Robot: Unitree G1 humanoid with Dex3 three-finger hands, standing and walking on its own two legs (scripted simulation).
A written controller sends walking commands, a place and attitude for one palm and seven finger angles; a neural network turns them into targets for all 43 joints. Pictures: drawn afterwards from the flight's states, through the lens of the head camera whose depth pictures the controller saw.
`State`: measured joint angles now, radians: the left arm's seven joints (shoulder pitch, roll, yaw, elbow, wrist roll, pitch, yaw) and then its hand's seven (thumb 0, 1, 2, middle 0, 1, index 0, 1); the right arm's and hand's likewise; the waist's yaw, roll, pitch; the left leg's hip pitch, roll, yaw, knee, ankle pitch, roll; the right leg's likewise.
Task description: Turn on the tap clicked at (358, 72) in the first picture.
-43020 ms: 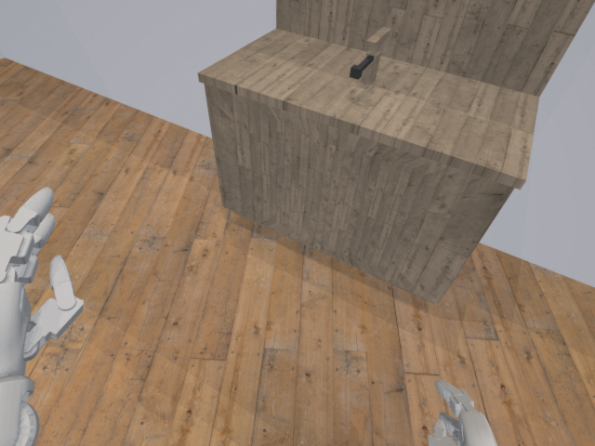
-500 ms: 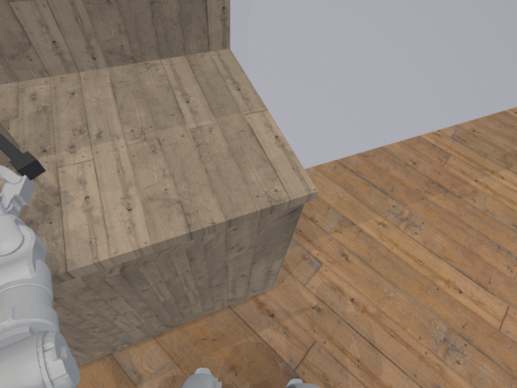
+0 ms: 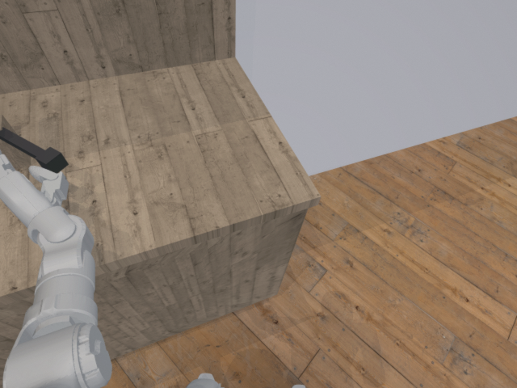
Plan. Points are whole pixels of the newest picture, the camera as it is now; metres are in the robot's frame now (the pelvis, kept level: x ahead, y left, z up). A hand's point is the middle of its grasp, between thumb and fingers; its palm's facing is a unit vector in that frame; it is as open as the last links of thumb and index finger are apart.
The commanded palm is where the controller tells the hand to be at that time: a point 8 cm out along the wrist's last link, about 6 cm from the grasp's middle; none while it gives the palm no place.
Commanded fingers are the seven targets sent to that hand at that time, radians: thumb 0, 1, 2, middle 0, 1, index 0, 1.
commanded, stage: push the lever round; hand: left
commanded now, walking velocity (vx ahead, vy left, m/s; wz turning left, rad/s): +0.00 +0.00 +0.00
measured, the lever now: (52, 161) +0.45 +0.33 +0.07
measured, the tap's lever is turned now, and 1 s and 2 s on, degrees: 39 69 80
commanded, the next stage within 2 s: lift the hand up off the lever in 1.32 s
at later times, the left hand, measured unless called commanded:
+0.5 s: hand (85, 159) +0.46 +0.28 +0.07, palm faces +0.83 -0.55 -0.08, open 7.6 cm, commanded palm +0.41 +0.29 +0.07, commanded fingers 0.00 0.90 0.90 -0.15 -0.15 -0.15 -0.15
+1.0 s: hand (96, 145) +0.49 +0.28 +0.07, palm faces +0.87 -0.49 -0.08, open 7.7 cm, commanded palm +0.44 +0.27 +0.07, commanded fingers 0.00 0.90 0.90 -0.15 -0.15 -0.15 -0.15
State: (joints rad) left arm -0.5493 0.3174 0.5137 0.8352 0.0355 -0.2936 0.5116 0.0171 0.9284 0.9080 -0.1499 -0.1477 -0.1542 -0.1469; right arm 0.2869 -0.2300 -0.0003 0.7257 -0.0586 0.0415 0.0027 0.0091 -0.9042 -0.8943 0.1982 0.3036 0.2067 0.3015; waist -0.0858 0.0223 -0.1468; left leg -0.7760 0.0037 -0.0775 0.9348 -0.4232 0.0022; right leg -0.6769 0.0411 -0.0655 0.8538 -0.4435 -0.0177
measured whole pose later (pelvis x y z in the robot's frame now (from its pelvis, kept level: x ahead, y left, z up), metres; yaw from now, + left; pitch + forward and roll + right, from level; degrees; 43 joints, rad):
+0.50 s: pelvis +0.00 -0.01 +0.00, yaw +0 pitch +18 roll -3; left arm -0.75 0.36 0.58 1.07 0.13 -0.31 0.70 0.00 0.94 0.92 -0.15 -0.15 -0.16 -0.15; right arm 0.36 -0.24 -0.01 0.76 -0.10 0.06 0.04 0.01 -0.91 -0.89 0.20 0.30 0.21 0.30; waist -0.14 0.03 -0.16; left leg -0.84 0.02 -0.09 0.95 -0.42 -0.01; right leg -0.74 0.05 -0.07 0.87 -0.44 -0.03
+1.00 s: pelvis +0.01 -0.01 +0.00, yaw +0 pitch +20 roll -3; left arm -0.86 0.36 0.61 1.16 0.17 -0.29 0.81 0.01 0.93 0.92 -0.15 -0.15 -0.15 -0.14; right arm 0.36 -0.23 -0.02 0.77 -0.13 0.06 0.09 0.01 -0.91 -0.89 0.20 0.30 0.21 0.30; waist -0.16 0.03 -0.18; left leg -0.86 0.01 -0.09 0.95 -0.43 -0.01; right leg -0.76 0.05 -0.08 0.86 -0.45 -0.03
